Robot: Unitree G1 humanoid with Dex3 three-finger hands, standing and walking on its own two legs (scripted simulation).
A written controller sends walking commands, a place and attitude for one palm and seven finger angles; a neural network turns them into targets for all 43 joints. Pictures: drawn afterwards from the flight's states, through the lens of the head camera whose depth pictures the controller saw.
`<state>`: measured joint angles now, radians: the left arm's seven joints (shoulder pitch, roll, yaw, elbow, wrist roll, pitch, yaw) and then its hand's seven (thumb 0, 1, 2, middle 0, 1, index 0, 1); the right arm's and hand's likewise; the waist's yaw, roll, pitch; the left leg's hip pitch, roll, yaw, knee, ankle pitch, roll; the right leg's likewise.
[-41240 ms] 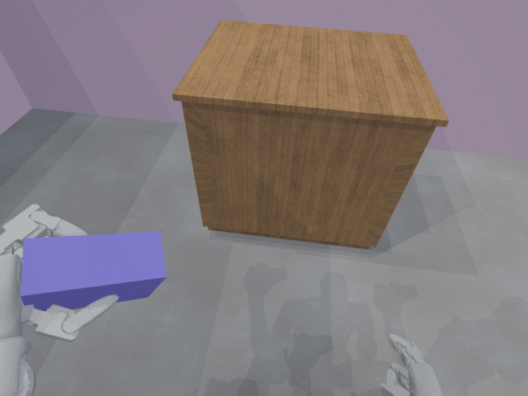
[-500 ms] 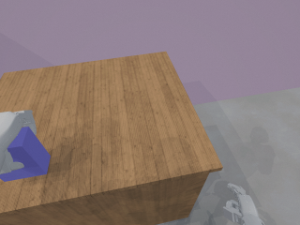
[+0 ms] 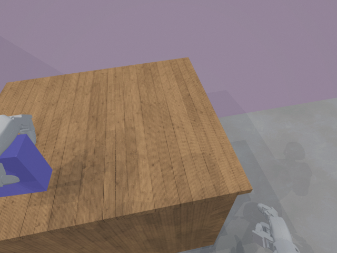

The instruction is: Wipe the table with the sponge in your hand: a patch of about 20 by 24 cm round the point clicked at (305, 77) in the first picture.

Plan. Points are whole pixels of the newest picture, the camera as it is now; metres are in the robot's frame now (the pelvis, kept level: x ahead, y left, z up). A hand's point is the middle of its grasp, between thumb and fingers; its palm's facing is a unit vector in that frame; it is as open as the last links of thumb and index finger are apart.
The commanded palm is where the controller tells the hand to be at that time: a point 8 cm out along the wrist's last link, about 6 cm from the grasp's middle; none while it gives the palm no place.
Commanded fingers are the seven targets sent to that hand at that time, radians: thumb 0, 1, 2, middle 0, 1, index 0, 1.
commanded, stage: lift the sponge slowly off the table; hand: left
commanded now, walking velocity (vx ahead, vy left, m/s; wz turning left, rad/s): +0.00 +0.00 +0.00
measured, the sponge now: (16, 173) +0.20 +0.38 +0.10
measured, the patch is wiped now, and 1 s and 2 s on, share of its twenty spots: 1.00 1.00 1.00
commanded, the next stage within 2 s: bring the sponge back beside the body in 0.22 s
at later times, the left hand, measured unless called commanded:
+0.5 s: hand (22, 152) +0.22 +0.34 +0.16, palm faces -0.01 -0.03 -1.00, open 9.9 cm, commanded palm +0.18 +0.34 +0.24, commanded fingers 0.00 0.10 1.30 -1.20 -1.60 -1.20 -1.60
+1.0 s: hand (46, 165) +0.21 +0.29 +0.14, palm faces +0.01 -0.03 -1.00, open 9.9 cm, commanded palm +0.17 +0.30 +0.22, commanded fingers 0.00 0.10 1.30 -1.20 -1.60 -1.20 -1.60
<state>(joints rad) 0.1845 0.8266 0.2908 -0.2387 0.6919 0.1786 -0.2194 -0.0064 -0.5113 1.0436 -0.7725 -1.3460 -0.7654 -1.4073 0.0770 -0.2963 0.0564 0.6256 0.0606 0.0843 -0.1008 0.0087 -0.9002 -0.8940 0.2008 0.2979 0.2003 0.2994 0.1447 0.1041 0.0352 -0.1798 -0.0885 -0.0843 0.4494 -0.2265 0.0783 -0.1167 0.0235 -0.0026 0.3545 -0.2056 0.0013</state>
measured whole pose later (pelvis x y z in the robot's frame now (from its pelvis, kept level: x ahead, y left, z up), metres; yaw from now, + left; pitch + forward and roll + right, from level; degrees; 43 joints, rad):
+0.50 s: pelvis -0.01 +0.01 +0.00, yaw +0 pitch -2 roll -2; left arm 0.11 0.77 0.19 -0.29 0.73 0.22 -0.24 -0.01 -0.51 1.04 -0.77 -1.35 -0.77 -1.41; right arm 0.05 -0.28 0.08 0.61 0.06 0.07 -0.09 0.01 -0.90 -0.89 0.20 0.30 0.20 0.30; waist 0.16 0.10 0.04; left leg -0.17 -0.10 -0.08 0.41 -0.19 0.09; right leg -0.12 0.01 0.01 0.34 -0.19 0.00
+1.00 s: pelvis -0.01 -0.01 +0.00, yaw -1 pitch -3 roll -1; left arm 0.23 0.71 0.10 -0.42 0.78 0.25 -0.16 -0.01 -0.51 1.05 -0.78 -1.35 -0.77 -1.40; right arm 0.04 -0.26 0.07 0.61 0.05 0.07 -0.08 0.01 -0.90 -0.89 0.20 0.30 0.20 0.30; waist 0.16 0.09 0.03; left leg -0.15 -0.08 -0.07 0.42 -0.21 0.07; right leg -0.11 0.03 0.01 0.37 -0.21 -0.02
